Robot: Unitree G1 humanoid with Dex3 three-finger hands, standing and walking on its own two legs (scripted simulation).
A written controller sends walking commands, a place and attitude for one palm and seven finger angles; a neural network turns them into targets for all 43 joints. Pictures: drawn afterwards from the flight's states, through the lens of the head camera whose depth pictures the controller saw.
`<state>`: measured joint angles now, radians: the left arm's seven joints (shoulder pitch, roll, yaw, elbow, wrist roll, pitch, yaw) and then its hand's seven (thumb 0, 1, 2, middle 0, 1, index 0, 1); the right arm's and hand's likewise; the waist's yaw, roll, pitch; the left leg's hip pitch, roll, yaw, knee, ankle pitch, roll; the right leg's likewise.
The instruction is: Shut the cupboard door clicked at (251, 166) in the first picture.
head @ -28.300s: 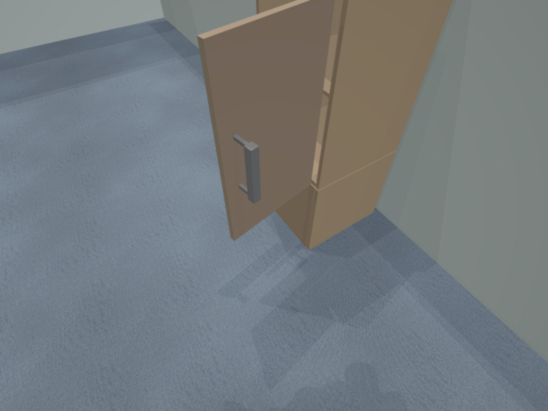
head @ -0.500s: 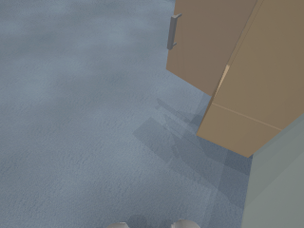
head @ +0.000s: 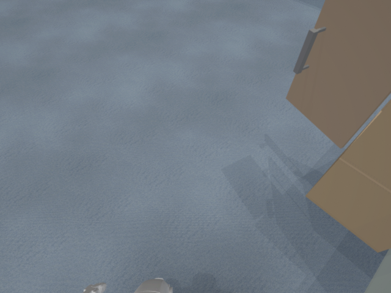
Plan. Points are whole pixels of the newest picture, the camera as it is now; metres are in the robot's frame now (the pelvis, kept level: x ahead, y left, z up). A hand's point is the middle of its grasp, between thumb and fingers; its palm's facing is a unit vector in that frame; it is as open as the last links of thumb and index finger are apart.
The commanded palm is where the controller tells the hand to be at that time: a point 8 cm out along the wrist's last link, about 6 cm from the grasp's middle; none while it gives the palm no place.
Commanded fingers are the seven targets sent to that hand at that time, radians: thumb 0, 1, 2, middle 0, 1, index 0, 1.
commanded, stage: walk to a spot facing it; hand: left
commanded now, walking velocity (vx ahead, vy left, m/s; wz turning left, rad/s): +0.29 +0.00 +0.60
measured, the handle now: (309, 51) +0.92 -0.40 -0.06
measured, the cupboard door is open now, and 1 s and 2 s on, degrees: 75 75 75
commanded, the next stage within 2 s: turn to face it in 1.04 s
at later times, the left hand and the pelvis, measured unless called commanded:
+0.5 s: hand (107, 286) +0.15 +0.21 -0.15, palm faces +0.27 -0.91 -0.30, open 7.4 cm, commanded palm none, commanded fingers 0.00 0.90 0.90 -0.20 -0.30 -0.20 -0.30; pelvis +0.12 -0.02 -0.01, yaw +16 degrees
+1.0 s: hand (112, 291) +0.14 +0.21 -0.19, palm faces +0.59 -0.78 -0.20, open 7.4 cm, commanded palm none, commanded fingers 0.00 0.90 0.90 -0.20 -0.30 -0.20 -0.30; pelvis +0.29 +0.09 -0.02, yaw +33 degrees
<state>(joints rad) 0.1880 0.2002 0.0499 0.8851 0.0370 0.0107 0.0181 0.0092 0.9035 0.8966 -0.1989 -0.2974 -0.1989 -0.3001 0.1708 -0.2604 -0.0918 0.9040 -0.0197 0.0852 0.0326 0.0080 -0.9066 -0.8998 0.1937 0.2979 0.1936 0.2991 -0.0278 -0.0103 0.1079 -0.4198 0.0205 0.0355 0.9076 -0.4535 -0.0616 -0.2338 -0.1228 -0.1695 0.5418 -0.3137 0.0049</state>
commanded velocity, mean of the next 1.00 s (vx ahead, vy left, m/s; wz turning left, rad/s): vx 0.32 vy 0.00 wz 0.54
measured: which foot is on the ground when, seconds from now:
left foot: up 0.00-0.08, down 0.10-0.40, up 0.42-0.90, down 0.92-1.00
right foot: down 0.00-0.10, up 0.12-0.38, down 0.40-0.92, up 0.94-1.00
